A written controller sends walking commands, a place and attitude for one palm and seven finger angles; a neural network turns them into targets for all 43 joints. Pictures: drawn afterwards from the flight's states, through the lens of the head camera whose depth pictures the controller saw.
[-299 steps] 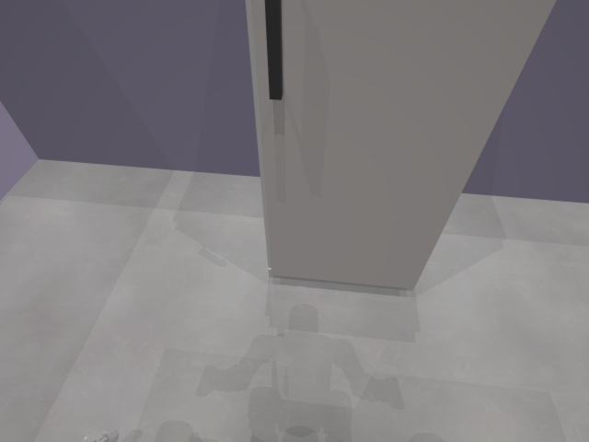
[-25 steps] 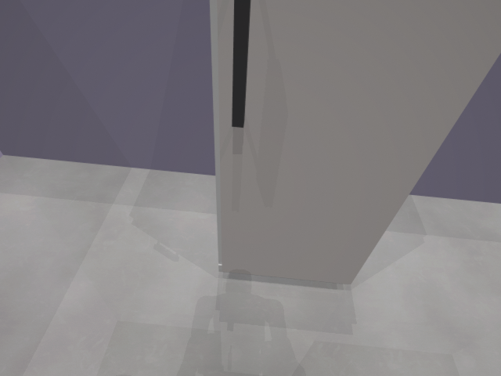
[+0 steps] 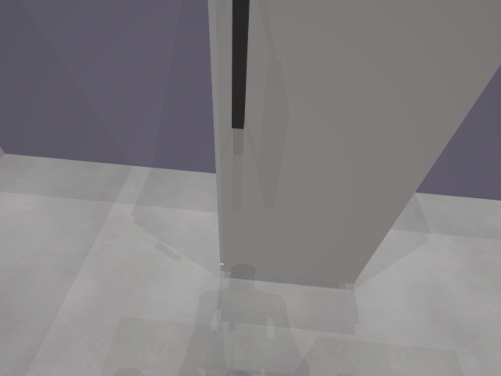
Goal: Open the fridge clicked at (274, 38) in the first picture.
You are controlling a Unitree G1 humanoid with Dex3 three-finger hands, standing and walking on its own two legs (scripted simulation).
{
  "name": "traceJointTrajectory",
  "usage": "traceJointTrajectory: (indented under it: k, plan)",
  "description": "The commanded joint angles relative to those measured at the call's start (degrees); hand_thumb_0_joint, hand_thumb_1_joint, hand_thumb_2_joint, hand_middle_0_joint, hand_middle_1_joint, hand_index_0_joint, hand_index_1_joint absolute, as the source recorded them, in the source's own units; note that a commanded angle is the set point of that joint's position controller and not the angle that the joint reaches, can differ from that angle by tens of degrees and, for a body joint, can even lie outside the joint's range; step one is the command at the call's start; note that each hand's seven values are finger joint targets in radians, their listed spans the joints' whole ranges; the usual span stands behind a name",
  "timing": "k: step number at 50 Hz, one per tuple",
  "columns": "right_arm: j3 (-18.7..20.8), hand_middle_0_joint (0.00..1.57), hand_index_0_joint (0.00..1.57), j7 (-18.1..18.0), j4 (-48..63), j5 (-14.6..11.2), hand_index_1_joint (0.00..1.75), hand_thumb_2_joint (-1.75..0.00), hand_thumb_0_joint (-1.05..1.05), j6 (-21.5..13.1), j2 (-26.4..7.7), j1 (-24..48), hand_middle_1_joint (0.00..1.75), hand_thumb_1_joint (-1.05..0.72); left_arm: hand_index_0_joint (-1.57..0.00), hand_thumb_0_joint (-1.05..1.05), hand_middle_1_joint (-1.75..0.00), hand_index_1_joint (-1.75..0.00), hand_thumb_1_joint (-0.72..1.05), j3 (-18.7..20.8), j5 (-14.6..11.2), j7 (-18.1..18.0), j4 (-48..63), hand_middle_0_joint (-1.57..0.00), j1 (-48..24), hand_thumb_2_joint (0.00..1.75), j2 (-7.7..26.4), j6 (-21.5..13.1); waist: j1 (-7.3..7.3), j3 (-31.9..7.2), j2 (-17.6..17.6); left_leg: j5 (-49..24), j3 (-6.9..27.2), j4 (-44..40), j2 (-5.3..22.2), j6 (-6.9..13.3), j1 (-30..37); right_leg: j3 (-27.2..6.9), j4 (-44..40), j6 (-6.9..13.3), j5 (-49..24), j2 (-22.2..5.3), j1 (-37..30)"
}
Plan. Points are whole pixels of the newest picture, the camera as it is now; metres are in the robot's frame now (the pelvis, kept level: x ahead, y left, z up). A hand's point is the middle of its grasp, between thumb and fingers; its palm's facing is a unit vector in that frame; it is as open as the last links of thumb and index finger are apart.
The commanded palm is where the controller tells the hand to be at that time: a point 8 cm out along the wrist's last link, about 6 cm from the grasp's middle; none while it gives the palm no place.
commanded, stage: look again from close up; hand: left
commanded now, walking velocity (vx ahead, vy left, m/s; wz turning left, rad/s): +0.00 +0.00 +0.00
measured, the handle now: (241, 39) +0.60 +0.07 +0.26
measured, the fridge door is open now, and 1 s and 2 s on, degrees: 0 0 0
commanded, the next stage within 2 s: shuffle to correct the standing spot in 1.16 s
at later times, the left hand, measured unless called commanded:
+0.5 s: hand out of the picture +0.00 +0.15 -0.18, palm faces +0.04 -0.99 -0.14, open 7.4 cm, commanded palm none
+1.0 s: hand out of the picture +0.02 +0.14 -0.17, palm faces +0.03 -0.99 -0.14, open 7.4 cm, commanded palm none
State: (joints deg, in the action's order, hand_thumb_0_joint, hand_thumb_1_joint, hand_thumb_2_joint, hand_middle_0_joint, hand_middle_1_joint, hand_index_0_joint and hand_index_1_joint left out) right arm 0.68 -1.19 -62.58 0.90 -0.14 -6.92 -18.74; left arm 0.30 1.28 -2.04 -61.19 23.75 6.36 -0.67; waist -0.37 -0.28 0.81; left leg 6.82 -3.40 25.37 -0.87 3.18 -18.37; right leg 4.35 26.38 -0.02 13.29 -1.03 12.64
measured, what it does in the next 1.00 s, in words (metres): stands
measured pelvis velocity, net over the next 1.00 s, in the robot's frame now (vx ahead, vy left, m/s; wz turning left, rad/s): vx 0.04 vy -0.02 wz -0.02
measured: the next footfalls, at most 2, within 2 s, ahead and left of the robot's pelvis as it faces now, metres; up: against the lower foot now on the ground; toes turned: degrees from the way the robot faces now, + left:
none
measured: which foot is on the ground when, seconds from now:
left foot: down 0.00-1.00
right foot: down 0.00-1.00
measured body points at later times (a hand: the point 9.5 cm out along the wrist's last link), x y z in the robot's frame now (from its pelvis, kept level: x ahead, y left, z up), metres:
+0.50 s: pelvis +0.02 -0.01 +0.00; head +0.03 +0.00 +0.45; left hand -0.01 +0.20 -0.16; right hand +0.01 -0.22 -0.15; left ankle +0.08 +0.08 -0.74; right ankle +0.01 -0.12 -0.74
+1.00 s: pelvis +0.04 -0.02 +0.00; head +0.05 -0.01 +0.45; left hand +0.02 +0.19 -0.16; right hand +0.03 -0.23 -0.15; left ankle +0.08 +0.08 -0.74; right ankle +0.01 -0.12 -0.74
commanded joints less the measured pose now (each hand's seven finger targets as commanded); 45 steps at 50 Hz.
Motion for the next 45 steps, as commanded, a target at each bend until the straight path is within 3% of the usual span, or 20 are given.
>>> traceJointTrajectory:
  k: [1, 4, 45]
  plan:
    - [0.8, 0.20, 0.20, 0.0, 2.0, 0.0, 0.30, -0.90, 0.00, -0.8, -5.4, -3.3, 0.30, -0.90, -0.20, 0.00, -0.30, -0.30, 0.90, 0.9, 0.2, -0.4, 1.0, -0.20, 5.6, 0.90, 4.3, -0.9, 0.27, 5.5, -0.6, 14.1, 9.2, -8.0, 6.6, -1.2, -0.3, -6.5, -7.4, 2.5, 7.0, -4.7, 4.0]
    - [0.7, 0.20, 0.20, -0.1, 1.8, 0.0, 0.30, -0.90, 0.00, -1.0, -5.5, -3.1, 0.30, -0.90, -0.20, 0.00, -0.30, -0.30, 0.90, 0.8, 0.1, -0.3, 1.0, -0.20, 5.2, 0.90, 4.2, -0.9, 0.29, 5.3, -2.0, 14.2, 9.4, -8.7, 6.8, -1.2, -0.2, -6.1, -6.7, 2.5, 5.6, -4.6, 3.4]
    - [-0.1, 0.20, 0.20, -0.5, 0.0, -0.2, 0.30, -0.90, 0.00, -1.6, -5.6, -1.8, 0.30, -0.90, -0.20, 0.00, -0.30, -0.30, 0.90, 0.4, -0.3, -0.4, 0.0, -0.20, 2.5, 0.90, 5.2, -1.0, 0.05, 4.7, -0.3, 1.3, 6.1, -6.3, 6.7, -1.5, 6.1, -6.3, -7.8, 2.3, -2.2, -5.3, -0.1]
